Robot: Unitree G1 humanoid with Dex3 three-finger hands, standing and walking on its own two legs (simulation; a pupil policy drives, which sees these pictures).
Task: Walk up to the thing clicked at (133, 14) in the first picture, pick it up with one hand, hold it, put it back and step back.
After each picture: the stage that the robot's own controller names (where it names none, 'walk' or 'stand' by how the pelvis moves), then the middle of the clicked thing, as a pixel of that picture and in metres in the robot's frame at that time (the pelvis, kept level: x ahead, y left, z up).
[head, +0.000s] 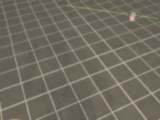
stand; (132, 16) +2.07 -0.67 -0.72
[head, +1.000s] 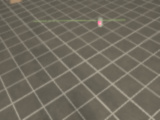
walk; (100, 22) +2.01 -0.09 -0.69
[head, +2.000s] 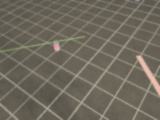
walk; (56, 45) +1.40 +0.42 -0.72
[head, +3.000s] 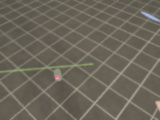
walk; (57, 75) +0.94 +0.33 -0.71
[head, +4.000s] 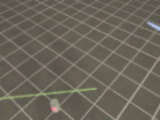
walk; (55, 105) +0.61 +0.26 -0.69
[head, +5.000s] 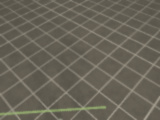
stand; out of the picture +0.48 +0.22 -0.71
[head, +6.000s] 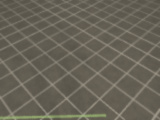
stand; out of the picture +0.45 +0.21 -0.72
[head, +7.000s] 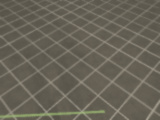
stand; out of the picture +0.46 +0.22 -0.73
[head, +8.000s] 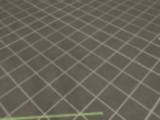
stand; out of the picture +0.45 +0.23 -0.73
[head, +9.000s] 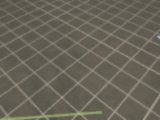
stand; out of the picture +0.44 +0.24 -0.73
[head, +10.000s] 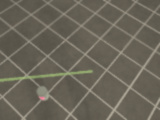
go down; (43, 93) +0.48 +0.24 -0.58
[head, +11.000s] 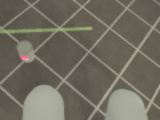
go down; (26, 52) +0.51 +0.29 -0.31
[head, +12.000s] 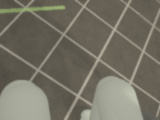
close in; out of the picture +0.49 +0.32 -0.26
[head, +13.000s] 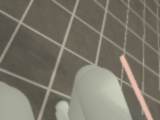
close; out of the picture +0.47 +0.35 -0.22
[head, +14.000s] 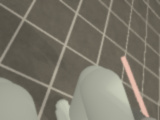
lift; out of the picture +0.45 +0.32 -0.22
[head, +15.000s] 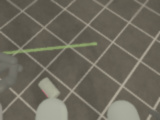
close; (49, 89) +0.41 +0.21 -0.44
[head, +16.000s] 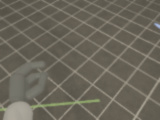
close; out of the picture +0.32 +0.20 -0.69
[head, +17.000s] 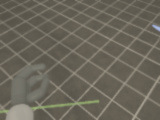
hold; out of the picture +0.32 +0.23 -0.70
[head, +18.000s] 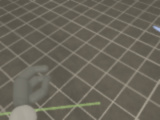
stand; out of the picture +0.30 +0.24 -0.70
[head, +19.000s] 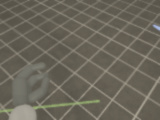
stand; out of the picture +0.29 +0.25 -0.70
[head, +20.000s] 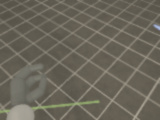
stand; out of the picture +0.28 +0.27 -0.70
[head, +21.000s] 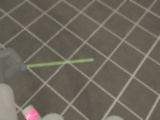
crouch; (32, 116) +0.30 +0.28 -0.53
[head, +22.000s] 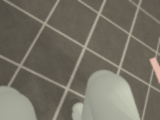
lower; out of the picture +0.29 +0.33 -0.26
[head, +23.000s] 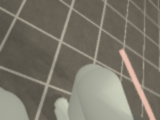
lower; out of the picture +0.27 +0.34 -0.24
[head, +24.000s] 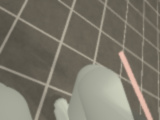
lower; out of the picture +0.27 +0.34 -0.25
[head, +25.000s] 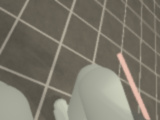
lower; out of the picture +0.28 +0.34 -0.25
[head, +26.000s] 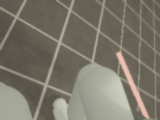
lower; out of the picture +0.28 +0.34 -0.25
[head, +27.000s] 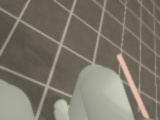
open; out of the picture +0.28 +0.34 -0.24
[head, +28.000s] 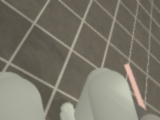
rise; out of the picture +0.27 +0.33 -0.25
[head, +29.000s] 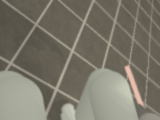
rise; out of the picture +0.26 +0.33 -0.25
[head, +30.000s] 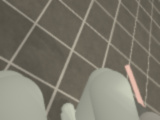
rise; out of the picture +0.26 +0.34 -0.24
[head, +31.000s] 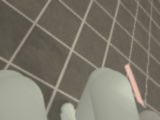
withdraw; out of the picture +0.27 +0.32 -0.24
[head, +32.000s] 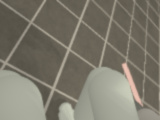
rise; out of the picture +0.39 +0.24 -0.24
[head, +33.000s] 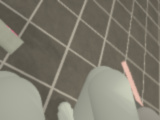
rise; (4, 36) +0.50 +0.16 -0.24
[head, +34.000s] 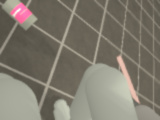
withdraw; (20, 13) +0.61 +0.08 -0.24
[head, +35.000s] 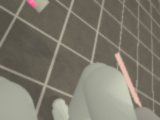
withdraw; out of the picture +0.71 +0.01 -0.23
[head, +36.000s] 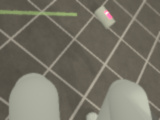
stand; (104, 17) +0.79 -0.14 -0.28
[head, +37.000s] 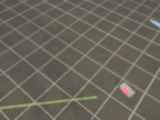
stand; (126, 89) +0.72 -0.37 -0.66
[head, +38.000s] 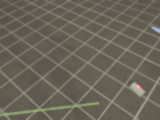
stand; (137, 89) +0.78 -0.45 -0.69
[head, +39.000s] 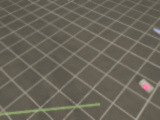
stand; (146, 86) +0.83 -0.54 -0.70
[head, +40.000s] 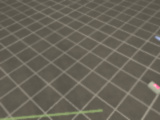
walk; (155, 88) +0.89 -0.62 -0.75
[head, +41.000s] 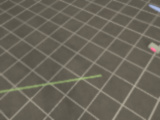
walk; (155, 48) +1.18 -0.64 -0.73
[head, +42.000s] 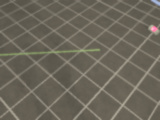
walk; (154, 30) +1.48 -0.83 -0.72
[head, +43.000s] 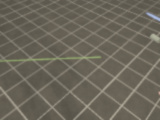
stand; (155, 38) +1.66 -0.87 -0.74
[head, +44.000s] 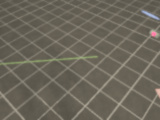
stand; (154, 34) +1.71 -0.91 -0.75
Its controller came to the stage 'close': yes
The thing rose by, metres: 0.01
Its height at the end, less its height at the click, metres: -0.02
